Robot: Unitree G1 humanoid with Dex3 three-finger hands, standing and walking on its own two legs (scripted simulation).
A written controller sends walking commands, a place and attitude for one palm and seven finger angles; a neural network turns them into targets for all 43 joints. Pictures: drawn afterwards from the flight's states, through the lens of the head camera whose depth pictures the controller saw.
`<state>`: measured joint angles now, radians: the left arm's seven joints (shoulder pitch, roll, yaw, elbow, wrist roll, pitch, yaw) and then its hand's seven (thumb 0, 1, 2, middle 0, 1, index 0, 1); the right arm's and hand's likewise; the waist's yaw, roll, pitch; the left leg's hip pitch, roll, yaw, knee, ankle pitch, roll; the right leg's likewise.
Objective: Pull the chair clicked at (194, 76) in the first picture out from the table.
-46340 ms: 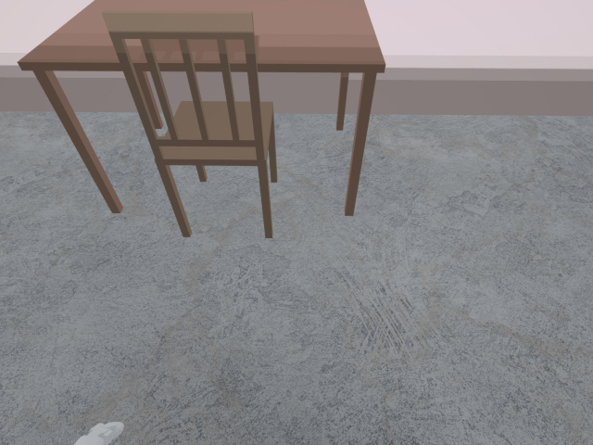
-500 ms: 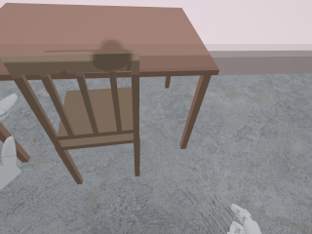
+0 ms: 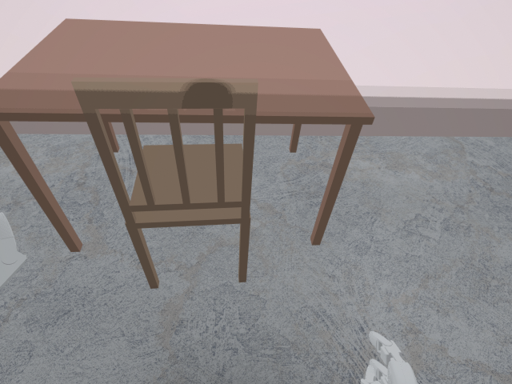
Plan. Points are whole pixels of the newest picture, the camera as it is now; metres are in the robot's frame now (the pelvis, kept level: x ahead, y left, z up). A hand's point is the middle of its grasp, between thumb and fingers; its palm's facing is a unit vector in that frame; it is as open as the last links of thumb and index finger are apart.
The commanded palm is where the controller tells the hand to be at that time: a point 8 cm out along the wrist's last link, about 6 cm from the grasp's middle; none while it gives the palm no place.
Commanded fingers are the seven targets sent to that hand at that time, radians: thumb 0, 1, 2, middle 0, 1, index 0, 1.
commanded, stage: stop stepping back and stand still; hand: left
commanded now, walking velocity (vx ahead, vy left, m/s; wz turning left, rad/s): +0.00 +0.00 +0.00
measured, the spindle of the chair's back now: (180, 160) +0.68 +0.22 -0.08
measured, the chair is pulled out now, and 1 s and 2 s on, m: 0.04 0.04 0.04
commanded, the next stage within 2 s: let the arm hang, fingers relaxed in 1.06 s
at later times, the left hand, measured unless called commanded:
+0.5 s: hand (37, 268) +0.20 +0.25 +0.17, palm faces +0.29 -0.82 -0.50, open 7.5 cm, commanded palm +0.14 +0.31 +0.18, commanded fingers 0.00 0.90 0.90 -0.20 -0.30 -0.20 -0.30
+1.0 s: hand (61, 243) +0.24 +0.25 +0.17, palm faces +0.31 -0.81 -0.50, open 7.5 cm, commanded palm +0.18 +0.29 +0.18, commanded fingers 0.00 0.90 0.90 -0.20 -0.30 -0.20 -0.30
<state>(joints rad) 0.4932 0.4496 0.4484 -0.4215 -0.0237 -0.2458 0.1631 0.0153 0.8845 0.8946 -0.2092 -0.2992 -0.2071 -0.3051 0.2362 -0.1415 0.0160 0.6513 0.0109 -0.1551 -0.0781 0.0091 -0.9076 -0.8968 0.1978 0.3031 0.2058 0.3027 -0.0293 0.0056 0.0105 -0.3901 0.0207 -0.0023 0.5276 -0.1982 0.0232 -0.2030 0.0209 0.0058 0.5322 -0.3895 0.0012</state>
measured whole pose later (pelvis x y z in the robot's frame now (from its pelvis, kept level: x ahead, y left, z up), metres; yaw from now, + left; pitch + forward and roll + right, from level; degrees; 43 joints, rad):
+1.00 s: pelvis +0.02 +0.00 +0.01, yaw -3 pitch +0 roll -1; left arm 0.59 0.44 0.41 -0.48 -0.04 -0.25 0.14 0.02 0.88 0.89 -0.21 -0.30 -0.21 -0.31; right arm 0.19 -0.19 -0.01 0.62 0.03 -0.10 -0.06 0.01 -0.91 -0.90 0.20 0.30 0.21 0.30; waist -0.02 -0.01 0.03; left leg -0.22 0.01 0.03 0.44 -0.22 0.02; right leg -0.12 0.03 0.00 0.38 -0.26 -0.02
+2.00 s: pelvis +0.01 +0.00 +0.01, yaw -1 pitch -1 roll +0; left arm 0.35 0.11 -0.02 1.12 0.01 0.00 0.03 0.01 0.91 0.89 -0.20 -0.30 -0.19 -0.30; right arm 0.34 -0.12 -0.01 1.11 -0.01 0.01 -0.03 0.00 -0.91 -0.90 0.20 0.30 0.20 0.30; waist -0.01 0.02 0.03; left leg -0.22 -0.02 -0.01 0.45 -0.21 0.03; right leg -0.12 0.00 -0.05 0.43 -0.29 -0.02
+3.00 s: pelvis +0.03 -0.01 +0.01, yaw +0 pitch -1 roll +0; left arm 0.34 0.10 -0.01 1.11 0.00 -0.01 0.04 0.01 0.91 0.89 -0.20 -0.30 -0.19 -0.30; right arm 0.33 -0.11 -0.01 1.13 0.00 0.00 -0.05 0.00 -0.91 -0.90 0.20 0.30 0.20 0.30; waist -0.01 0.00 0.04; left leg -0.19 -0.01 -0.02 0.45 -0.24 0.00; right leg -0.08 0.02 -0.06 0.41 -0.31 -0.04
